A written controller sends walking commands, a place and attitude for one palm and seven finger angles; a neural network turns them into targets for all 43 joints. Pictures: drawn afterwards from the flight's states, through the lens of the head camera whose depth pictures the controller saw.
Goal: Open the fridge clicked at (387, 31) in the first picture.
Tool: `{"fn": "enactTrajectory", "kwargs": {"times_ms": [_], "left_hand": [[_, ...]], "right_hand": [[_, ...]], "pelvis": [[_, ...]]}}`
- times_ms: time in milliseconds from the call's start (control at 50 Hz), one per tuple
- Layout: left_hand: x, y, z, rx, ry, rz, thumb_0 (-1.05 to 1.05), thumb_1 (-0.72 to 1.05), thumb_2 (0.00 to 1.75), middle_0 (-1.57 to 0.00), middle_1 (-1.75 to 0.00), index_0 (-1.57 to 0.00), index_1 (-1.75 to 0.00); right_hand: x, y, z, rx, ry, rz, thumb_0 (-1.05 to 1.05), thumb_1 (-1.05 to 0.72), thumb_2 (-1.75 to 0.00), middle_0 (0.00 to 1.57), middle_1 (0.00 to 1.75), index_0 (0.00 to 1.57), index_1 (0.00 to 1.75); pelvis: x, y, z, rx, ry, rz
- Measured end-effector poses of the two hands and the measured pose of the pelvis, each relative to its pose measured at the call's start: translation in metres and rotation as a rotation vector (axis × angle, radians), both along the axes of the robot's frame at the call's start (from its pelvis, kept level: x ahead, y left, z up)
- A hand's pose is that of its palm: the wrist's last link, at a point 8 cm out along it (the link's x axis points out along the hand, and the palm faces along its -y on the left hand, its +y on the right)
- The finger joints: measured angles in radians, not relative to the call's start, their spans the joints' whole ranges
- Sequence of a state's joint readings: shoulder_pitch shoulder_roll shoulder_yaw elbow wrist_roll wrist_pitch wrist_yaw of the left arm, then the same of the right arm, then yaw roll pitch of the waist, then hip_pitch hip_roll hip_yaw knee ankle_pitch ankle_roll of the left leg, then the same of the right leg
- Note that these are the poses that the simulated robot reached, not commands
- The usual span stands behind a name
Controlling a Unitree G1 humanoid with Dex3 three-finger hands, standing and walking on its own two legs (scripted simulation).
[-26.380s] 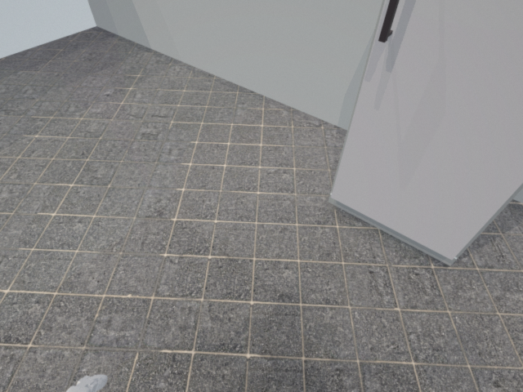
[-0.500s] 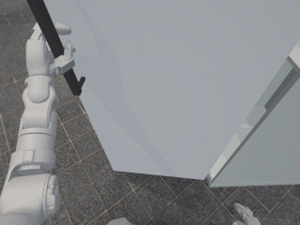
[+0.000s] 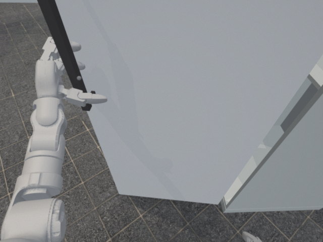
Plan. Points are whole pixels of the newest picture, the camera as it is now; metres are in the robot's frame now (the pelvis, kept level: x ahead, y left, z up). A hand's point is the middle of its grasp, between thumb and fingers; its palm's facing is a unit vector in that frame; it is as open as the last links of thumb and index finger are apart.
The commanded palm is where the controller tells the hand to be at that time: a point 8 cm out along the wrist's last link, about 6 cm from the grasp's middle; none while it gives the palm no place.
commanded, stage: loosen the grip on the handle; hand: left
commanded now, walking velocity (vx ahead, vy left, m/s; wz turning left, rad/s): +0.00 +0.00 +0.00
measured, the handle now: (67, 38) +0.45 +0.22 +0.28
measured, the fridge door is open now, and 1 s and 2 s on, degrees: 82 80 80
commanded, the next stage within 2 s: slip the hand off the handle in 0.18 s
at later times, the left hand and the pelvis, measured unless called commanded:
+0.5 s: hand (57, 77) +0.42 +0.26 +0.20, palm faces +0.33 -0.93 -0.16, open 14.7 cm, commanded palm +0.38 +0.30 +0.21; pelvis +0.03 -0.01 +0.00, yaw +1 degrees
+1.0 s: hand (40, 75) +0.41 +0.29 +0.21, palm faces +0.29 -0.95 -0.16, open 14.7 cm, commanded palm +0.36 +0.33 +0.21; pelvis +0.03 +0.00 +0.00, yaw +0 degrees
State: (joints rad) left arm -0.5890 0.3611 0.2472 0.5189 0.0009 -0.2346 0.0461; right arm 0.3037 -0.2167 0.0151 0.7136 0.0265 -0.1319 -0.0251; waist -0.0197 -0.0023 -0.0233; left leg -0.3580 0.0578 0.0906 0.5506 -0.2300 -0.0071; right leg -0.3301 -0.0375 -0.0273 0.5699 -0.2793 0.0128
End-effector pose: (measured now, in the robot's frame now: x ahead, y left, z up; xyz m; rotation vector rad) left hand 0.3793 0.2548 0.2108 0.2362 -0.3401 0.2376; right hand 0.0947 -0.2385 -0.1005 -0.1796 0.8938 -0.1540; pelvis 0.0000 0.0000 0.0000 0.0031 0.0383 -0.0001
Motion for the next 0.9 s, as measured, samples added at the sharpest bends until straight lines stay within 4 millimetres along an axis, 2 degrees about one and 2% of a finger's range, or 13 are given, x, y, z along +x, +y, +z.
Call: {"fn": "enactTrajectory", "kwargs": {"times_ms": [120, 300, 400, 480, 560, 660, 800, 900], "left_hand": [[0.002, 0.007, 0.0, -0.011, -0.008, -0.022, -0.01, -0.49, 0.23, -0.46, -1.34, -0.31, -1.25], [0.007, 0.013, -0.002, -0.052, 0.002, 0.009, -0.01, -0.55, 0.2, -0.39, -1.24, -0.27, -1.18], [0.006, 0.029, -0.004, -0.046, 0.014, 0.053, -0.01, -0.56, 0.2, -0.32, -1.19, -0.26, -1.16], [0.004, 0.048, -0.006, -0.042, 0.028, 0.075, -0.01, -0.56, 0.2, -0.29, -1.17, -0.26, -1.16], [0.002, 0.059, -0.002, -0.033, 0.014, 0.065, -0.01, -0.56, 0.2, -0.27, -1.16, -0.25, -1.15], [0.002, 0.061, 0.003, -0.028, 0.0, 0.022, -0.01, -0.56, 0.2, -0.26, -1.16, -0.25, -1.15], [0.009, 0.072, -0.005, -0.058, 0.053, 0.027, -0.01, -0.56, 0.2, -0.25, -1.15, -0.25, -1.15], [0.009, 0.08, -0.002, -0.038, 0.017, 0.041, -0.01, -0.56, 0.2, -0.25, -1.15, -0.25, -1.15]], "right_hand": [[0.005, -0.012, -0.002, -0.032, 0.031, -0.015, 0.01, -0.9, -0.89, 0.2, 0.3, 0.21, 0.3], [0.04, -0.029, 0.004, -0.058, -0.025, -0.009, 0.01, -0.9, -0.89, 0.2, 0.3, 0.2, 0.3], [0.057, -0.03, 0.007, -0.061, -0.042, 0.003, 0.01, -0.9, -0.89, 0.2, 0.3, 0.2, 0.3], [0.063, -0.029, 0.006, -0.065, -0.034, 0.008, 0.01, -0.9, -0.89, 0.2, 0.3, 0.2, 0.3], [0.063, -0.027, 0.004, -0.07, -0.014, 0.012, 0.01, -0.9, -0.89, 0.2, 0.3, 0.2, 0.3], [0.058, -0.022, -0.001, -0.066, 0.01, 0.007, 0.01, -0.9, -0.89, 0.2, 0.3, 0.2, 0.3], [0.046, -0.015, -0.004, -0.064, 0.031, -0.009, 0.01, -0.9, -0.89, 0.2, 0.3, 0.2, 0.3], [0.034, -0.013, -0.005, -0.071, 0.051, -0.017, 0.01, -0.9, -0.89, 0.2, 0.3, 0.21, 0.3]], "pelvis": [[0.009, -0.005, 0.001, -0.004, 0.009, 0.002], [0.024, -0.01, 0.001, -0.003, 0.023, 0.008], [0.029, -0.013, 0.0, -0.001, 0.034, 0.01], [0.032, -0.014, -0.001, -0.002, 0.043, 0.015], [0.034, -0.013, -0.002, -0.007, 0.051, 0.021], [0.036, -0.008, -0.002, -0.01, 0.056, 0.025], [0.035, -0.003, -0.004, -0.012, 0.065, 0.022], [0.032, 0.001, -0.005, -0.014, 0.073, 0.013]]}}
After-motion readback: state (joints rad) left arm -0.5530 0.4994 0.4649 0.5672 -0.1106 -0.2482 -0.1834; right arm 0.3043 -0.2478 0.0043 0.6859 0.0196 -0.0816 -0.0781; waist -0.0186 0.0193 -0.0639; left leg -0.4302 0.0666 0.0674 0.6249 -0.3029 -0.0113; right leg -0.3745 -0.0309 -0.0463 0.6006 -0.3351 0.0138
